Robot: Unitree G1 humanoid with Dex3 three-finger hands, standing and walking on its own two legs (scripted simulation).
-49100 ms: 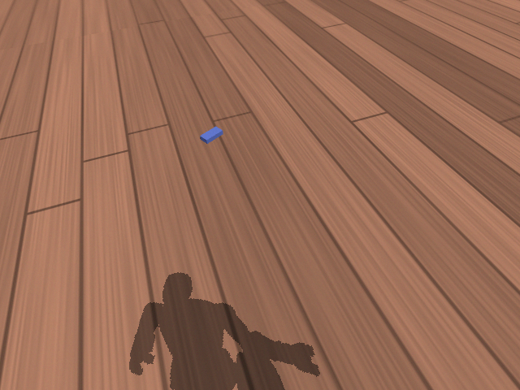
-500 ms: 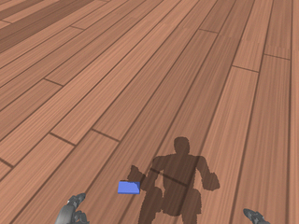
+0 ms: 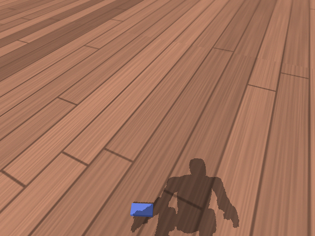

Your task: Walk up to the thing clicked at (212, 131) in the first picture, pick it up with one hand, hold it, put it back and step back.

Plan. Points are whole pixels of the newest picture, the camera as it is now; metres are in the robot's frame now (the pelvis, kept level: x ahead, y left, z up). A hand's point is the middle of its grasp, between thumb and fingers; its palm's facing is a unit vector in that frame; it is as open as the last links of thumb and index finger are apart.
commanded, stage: stand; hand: left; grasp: from above
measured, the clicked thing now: (142, 209) +0.46 +0.17 -0.76
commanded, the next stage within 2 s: step back in 1.86 s
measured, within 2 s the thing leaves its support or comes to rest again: neither
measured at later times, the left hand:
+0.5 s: hand out of the picture +0.05 +0.23 -0.16, palm faces +0.02 -0.94 -0.33, open 7.4 cm
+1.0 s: hand out of the picture +0.08 +0.22 -0.15, palm faces +0.03 -0.94 -0.33, open 7.4 cm
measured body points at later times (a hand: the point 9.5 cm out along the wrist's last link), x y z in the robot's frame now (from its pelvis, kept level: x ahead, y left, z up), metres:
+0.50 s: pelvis +0.00 -0.01 +0.01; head +0.01 -0.02 +0.45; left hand +0.05 +0.27 -0.13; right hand +0.06 -0.30 -0.14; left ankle +0.02 +0.11 -0.74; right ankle +0.00 -0.14 -0.74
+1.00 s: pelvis +0.01 -0.02 +0.01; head +0.02 -0.03 +0.46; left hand +0.08 +0.27 -0.13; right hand +0.09 -0.31 -0.14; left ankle +0.02 +0.11 -0.74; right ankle +0.00 -0.14 -0.74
